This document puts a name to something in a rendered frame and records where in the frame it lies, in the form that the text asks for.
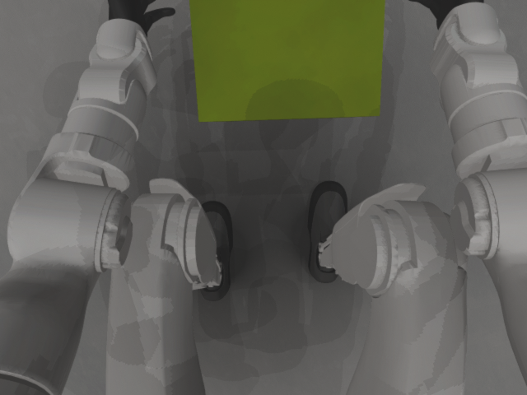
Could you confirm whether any left robot hand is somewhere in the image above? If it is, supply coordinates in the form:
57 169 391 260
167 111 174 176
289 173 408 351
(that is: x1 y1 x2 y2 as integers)
108 0 175 36

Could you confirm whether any robot right upper arm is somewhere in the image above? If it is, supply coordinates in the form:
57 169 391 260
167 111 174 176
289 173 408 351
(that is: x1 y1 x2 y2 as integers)
450 168 527 386

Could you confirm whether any carton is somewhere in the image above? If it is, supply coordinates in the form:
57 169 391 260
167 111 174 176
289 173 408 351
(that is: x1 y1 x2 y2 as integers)
189 0 385 122

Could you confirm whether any left robot forearm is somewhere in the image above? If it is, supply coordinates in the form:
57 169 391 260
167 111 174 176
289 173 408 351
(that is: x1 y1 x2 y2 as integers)
7 19 157 256

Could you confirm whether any right robot forearm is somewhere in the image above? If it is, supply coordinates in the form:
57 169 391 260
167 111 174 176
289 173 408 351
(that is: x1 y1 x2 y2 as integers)
429 2 527 180

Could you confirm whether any right robot hand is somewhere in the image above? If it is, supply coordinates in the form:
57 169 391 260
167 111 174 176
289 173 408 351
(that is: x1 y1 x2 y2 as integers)
409 0 483 30

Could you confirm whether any robot left thigh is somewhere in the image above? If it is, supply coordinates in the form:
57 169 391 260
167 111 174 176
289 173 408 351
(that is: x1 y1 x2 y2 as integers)
105 193 211 395

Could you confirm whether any robot thigh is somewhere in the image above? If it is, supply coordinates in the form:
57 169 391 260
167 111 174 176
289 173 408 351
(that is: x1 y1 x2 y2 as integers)
105 193 211 395
346 200 468 395

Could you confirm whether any robot left upper arm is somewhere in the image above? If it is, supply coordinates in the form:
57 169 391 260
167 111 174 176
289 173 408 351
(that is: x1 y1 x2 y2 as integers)
0 178 133 395

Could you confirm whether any robot right thigh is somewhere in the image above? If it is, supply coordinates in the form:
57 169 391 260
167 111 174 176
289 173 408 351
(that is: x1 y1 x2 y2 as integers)
346 200 468 395

